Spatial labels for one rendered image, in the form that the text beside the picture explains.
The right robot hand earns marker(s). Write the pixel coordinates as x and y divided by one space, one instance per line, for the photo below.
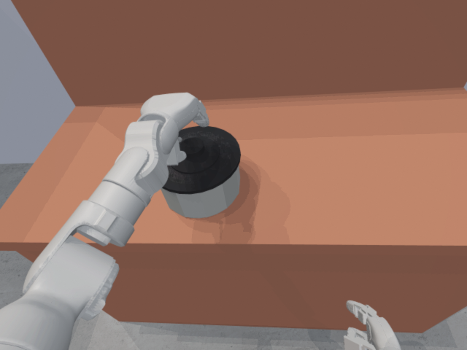
379 332

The left robot forearm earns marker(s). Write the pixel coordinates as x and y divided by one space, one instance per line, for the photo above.
114 207

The table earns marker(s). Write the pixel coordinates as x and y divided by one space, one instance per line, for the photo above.
351 119

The knob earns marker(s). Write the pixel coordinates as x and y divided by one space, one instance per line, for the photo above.
193 147

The pot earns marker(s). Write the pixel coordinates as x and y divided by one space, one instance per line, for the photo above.
205 204

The lid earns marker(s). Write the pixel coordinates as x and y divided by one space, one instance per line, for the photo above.
217 164

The left robot hand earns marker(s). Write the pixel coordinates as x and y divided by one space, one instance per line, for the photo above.
182 108

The left robot upper arm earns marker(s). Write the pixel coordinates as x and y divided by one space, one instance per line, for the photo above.
73 285

